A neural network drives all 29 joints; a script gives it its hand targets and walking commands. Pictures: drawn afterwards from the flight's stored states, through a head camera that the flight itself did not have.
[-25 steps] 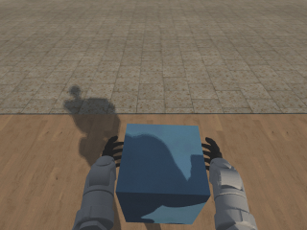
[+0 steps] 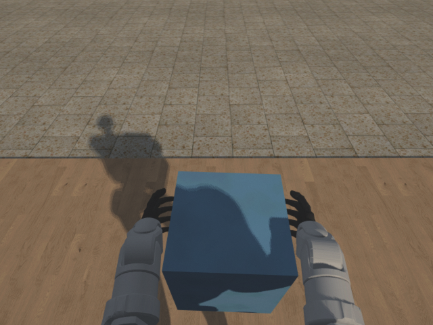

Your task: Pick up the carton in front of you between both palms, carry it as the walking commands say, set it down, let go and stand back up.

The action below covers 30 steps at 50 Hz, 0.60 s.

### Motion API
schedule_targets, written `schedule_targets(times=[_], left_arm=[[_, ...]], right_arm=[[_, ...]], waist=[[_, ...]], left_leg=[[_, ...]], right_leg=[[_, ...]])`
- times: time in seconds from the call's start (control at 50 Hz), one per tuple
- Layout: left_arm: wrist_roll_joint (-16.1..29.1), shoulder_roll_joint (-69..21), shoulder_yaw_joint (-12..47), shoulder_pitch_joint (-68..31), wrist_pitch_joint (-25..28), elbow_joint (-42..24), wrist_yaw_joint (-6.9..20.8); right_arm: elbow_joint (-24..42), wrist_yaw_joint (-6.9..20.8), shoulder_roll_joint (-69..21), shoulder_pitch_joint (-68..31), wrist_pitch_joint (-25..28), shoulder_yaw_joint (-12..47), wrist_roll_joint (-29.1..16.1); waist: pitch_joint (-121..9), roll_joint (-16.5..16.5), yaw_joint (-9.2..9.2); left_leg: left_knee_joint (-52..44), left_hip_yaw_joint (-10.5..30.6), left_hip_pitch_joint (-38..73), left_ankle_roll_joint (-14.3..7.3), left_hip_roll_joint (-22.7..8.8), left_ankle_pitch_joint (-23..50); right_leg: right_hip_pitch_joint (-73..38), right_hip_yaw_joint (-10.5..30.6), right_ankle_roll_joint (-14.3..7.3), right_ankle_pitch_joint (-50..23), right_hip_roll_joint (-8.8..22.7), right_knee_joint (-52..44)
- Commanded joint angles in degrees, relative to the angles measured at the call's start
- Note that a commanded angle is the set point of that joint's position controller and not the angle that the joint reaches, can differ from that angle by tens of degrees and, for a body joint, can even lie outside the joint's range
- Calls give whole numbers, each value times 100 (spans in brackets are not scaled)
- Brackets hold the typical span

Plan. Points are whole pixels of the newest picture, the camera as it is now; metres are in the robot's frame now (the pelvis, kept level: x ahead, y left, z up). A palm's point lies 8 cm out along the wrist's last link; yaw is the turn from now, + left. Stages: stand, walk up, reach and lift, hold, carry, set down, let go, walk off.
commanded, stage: reach and lift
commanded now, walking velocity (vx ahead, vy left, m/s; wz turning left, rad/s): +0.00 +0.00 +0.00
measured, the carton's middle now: (226, 245) +0.29 +0.00 -0.05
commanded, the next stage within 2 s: hold in 0.34 s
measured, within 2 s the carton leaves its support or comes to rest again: neither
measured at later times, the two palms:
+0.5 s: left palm (148, 223) +0.28 +0.15 +0.05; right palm (308, 226) +0.28 -0.15 +0.05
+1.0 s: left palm (147, 210) +0.30 +0.15 +0.07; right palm (306, 210) +0.31 -0.15 +0.07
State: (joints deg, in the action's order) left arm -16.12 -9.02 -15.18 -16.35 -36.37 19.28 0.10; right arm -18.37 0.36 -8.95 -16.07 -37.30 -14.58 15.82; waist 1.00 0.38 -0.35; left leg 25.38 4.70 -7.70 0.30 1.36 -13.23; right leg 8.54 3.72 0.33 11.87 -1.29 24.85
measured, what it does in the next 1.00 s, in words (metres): stands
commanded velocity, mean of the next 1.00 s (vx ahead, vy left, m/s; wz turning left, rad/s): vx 0.12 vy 0.00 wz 0.00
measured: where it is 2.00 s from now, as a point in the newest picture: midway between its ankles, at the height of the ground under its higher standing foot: (214, 262)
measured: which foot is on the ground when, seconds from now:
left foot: down 0.00-1.00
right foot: down 0.00-1.00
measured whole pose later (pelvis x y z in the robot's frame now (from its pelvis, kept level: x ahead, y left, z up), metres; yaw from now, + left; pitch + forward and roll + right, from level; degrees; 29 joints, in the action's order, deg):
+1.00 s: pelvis +0.02 +0.00 -0.01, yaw +1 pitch +1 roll +0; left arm -11.4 -7.7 -9.7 -13.7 -49.2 4.9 -2.0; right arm -4.0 -1.5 -7.6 -13.3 -49.8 -9.6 11.2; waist -8.0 0.3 -0.2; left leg 33.5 3.9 -16.0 0.2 0.6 -22.1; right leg 15.7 1.2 -0.2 17.8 -0.5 31.2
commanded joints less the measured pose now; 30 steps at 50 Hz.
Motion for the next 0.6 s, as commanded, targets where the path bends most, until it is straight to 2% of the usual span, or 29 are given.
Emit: schedule_targets(times=[0.0,0.16,0.32,0.42,0.5,0.58], left_arm=[[1429,-5498,3301,-2902,134,-309,1400],[1496,-5442,3400,-2643,18,-587,1345],[1556,-5407,3486,-2655,-88,-775,1322],[1783,-5332,3865,-2410,-300,-1375,1256],[1593,-5032,3560,-2231,-512,-1217,1221],[1577,-5086,3483,-2594,-521,-1111,1292]], right_arm=[[331,1326,-5500,-2858,174,3303,-1420],[615,1304,-5403,-2646,75,3404,-1493],[796,1293,-5342,-2662,-21,3474,-1533],[1391,1240,-5323,-2440,-239,3882,-1775],[1212,1192,-5030,-2241,-446,3566,-1593],[1104,1239,-5085,-2576,-453,3475,-1559]], waist=[[-1772,-32,-6],[-1699,-6,5],[-1625,-1,1],[-1899,-9,22],[-1194,3,39],[-994,-13,12]], left_leg=[[-409,9,257,-31,378,1232],[-478,34,422,-6,382,1481],[-521,34,469,-2,374,1394],[-573,68,737,20,375,1886],[-728,23,506,-6,360,1161],[-725,-7,301,-40,325,548]], right_leg=[[-862,60,15,-1318,-378,-275],[-930,72,16,-1503,-397,-346],[-923,62,11,-1370,-401,-385],[-1163,90,43,-1858,-405,-454],[-964,75,11,-1139,-385,-589],[-798,44,-19,-542,-360,-579]])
